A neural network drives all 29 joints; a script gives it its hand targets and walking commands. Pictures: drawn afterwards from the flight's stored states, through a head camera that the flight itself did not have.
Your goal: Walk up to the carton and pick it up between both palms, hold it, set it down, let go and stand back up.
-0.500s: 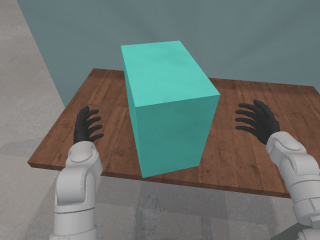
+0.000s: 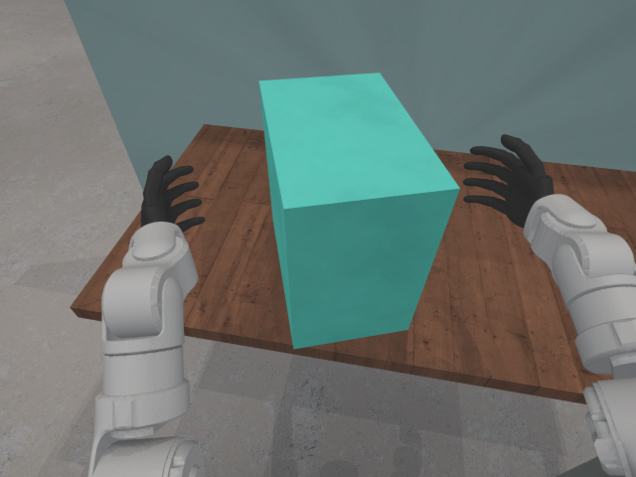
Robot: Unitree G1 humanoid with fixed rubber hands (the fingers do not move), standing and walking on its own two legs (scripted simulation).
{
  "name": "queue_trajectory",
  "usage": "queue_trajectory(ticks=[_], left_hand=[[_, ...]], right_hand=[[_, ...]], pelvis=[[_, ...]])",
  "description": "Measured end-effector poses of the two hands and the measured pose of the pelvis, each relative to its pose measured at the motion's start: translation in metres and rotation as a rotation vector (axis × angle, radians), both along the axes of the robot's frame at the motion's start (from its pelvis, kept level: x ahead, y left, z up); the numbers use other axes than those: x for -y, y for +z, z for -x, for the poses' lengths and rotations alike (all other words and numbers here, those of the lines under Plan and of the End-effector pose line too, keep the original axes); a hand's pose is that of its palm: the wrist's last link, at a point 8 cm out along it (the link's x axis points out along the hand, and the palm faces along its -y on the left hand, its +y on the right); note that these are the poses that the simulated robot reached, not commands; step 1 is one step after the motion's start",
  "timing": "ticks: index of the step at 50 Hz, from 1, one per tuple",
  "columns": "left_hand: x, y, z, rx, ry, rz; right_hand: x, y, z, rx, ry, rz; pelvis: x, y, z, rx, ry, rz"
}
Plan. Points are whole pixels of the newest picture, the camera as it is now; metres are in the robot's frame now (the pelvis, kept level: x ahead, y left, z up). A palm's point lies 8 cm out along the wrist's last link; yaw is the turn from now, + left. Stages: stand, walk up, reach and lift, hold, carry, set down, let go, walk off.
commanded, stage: reach and lift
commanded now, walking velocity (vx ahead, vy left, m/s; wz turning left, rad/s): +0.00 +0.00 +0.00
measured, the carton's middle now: (336, 210) +0.50 +0.06 +0.07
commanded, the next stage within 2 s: none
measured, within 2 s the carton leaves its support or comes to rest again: neither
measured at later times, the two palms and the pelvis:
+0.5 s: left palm (150, 181) +0.35 +0.25 +0.21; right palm (505, 140) +0.49 -0.14 +0.23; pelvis +0.00 +0.01 +0.00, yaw +1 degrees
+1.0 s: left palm (166, 147) +0.39 +0.25 +0.23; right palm (490, 105) +0.52 -0.12 +0.25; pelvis +0.01 +0.01 +0.00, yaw +2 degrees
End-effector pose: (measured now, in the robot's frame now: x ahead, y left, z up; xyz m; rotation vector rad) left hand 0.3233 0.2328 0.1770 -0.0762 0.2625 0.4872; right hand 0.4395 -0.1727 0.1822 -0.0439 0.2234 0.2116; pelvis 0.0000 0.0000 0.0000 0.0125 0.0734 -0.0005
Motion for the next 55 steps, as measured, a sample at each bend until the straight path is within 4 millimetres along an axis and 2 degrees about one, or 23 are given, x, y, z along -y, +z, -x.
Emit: queue_trajectory(ticks=[16, 33, 46, 55], left_hand=[[-0.013, 0.026, -0.02, 0.007, 0.001, -0.019], [-0.016, 0.047, -0.045, 0.013, -0.01, -0.049], [-0.014, 0.055, -0.066, 0.014, -0.021, -0.048], [-0.01, 0.051, -0.077, 0.005, -0.03, -0.042]], right_hand=[[-0.025, 0.033, -0.034, 0.017, 0.031, -0.02], [-0.039, 0.055, -0.063, 0.027, 0.046, -0.038], [-0.051, 0.07, -0.081, 0.044, 0.055, -0.034], [-0.058, 0.068, -0.087, 0.033, 0.05, -0.026]], pelvis=[[-0.008, 0.0, -0.002, -0.03, 0.015, 0.004], [-0.011, 0.0, -0.006, -0.07, 0.027, 0.004], [-0.012, -0.001, -0.009, -0.107, 0.028, 0.004], [-0.015, -0.002, -0.008, -0.132, 0.03, 0.008]])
